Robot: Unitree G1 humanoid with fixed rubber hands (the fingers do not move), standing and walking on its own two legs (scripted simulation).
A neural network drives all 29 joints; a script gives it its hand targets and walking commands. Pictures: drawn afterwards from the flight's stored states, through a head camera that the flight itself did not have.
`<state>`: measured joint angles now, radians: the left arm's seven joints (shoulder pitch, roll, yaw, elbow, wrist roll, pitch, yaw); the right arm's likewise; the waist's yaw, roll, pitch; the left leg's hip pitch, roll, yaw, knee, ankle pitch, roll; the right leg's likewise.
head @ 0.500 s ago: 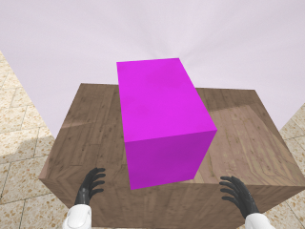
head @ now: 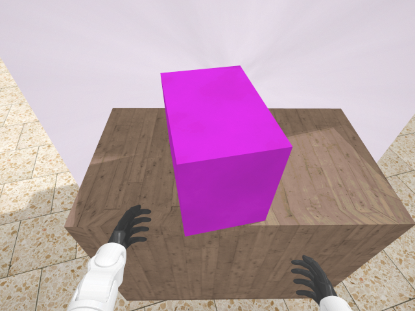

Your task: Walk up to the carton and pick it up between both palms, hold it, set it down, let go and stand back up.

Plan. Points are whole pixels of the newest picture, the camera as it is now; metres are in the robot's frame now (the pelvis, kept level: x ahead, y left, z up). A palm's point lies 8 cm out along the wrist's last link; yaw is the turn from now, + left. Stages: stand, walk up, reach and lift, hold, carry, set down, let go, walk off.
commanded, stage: let go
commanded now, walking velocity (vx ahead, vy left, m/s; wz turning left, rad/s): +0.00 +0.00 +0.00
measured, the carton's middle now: (213, 147) +0.45 +0.00 +0.05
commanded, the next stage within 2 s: stand in 0.60 s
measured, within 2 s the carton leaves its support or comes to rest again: neither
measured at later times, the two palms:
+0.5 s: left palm (120, 257) +0.21 +0.19 -0.03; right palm (344, 292) +0.16 -0.26 -0.07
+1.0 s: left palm (97, 305) +0.14 +0.24 -0.12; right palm (339, 299) +0.16 -0.26 -0.10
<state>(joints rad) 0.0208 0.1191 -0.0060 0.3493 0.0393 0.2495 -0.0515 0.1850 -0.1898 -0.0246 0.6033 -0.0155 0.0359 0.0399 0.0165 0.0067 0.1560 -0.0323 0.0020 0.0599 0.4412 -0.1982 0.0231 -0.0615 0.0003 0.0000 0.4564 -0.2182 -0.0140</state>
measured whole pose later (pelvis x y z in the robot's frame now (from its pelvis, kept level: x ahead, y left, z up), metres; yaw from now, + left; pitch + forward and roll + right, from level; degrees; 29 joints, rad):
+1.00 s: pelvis +0.05 -0.01 -0.01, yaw +2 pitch +0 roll -1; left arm 0.27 0.23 0.04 0.69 0.03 0.00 -0.02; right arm 0.30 -0.23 -0.04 0.68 -0.01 -0.04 0.01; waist 0.01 -0.01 0.02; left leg -0.16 0.02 0.02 0.55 -0.38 0.01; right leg -0.23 0.04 -0.05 0.50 -0.27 -0.03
